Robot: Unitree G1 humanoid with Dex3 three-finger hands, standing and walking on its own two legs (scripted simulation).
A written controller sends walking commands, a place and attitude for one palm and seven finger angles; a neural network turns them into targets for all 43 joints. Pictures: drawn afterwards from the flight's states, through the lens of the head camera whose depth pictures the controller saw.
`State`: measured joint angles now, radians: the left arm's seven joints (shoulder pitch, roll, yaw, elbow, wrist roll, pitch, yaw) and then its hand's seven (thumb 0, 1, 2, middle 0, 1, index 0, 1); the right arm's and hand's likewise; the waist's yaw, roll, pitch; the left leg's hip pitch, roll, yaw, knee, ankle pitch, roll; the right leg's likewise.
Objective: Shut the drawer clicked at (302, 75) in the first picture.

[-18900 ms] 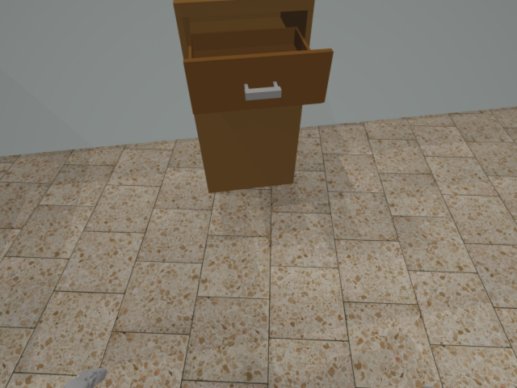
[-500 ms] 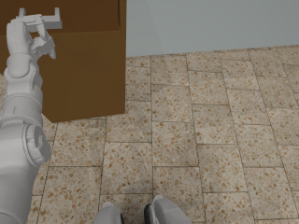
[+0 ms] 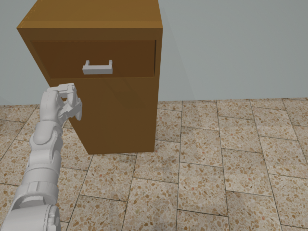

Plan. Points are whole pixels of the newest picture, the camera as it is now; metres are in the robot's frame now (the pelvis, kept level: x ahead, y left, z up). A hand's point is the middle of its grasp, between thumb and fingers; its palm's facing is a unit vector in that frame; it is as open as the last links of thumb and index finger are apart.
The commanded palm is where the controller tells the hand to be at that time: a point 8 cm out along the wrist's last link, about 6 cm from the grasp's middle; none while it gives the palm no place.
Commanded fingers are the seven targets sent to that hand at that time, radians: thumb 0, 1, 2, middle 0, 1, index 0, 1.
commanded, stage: draw the hand back to the body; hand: left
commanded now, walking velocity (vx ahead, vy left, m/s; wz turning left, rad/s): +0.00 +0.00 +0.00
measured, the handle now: (98, 66) +0.66 +0.19 +0.03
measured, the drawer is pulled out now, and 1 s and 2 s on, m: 0.00 0.00 0.00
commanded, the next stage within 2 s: step back with the hand held close in 0.94 s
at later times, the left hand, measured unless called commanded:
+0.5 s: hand (26, 160) +0.24 +0.22 +0.16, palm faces +0.28 -0.92 -0.26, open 3.2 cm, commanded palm +0.18 +0.27 +0.17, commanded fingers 0.00 0.90 0.90 -1.40 -1.60 -1.40 -1.60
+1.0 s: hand out of the picture +0.16 +0.23 +0.19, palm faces +0.43 -0.82 -0.38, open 3.2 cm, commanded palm +0.11 +0.27 +0.21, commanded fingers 0.00 0.90 0.90 -1.40 -1.60 -1.40 -1.60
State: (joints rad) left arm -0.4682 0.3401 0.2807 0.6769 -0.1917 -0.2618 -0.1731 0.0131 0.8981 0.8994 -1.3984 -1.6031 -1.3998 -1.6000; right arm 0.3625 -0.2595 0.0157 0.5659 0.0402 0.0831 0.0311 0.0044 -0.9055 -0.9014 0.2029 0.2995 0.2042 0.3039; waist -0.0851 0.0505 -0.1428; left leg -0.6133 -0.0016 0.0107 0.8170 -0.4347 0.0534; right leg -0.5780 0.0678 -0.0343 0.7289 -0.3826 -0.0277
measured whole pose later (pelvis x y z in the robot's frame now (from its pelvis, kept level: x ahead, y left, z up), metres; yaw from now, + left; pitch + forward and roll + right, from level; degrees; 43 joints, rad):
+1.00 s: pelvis -0.01 -0.02 +0.04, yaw +2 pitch -5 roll -1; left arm 0.53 0.31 0.27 -0.44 -0.07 -0.09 0.11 0.01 0.89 0.90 -1.41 -1.60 -1.41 -1.60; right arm 0.19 -0.24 0.02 0.62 0.00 -0.07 -0.08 0.01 -0.90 -0.90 0.20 0.30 0.20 0.30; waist 0.07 0.08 0.02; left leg -0.10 -0.03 -0.01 0.42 -0.25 0.04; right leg -0.07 0.05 -0.04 0.37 -0.23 -0.04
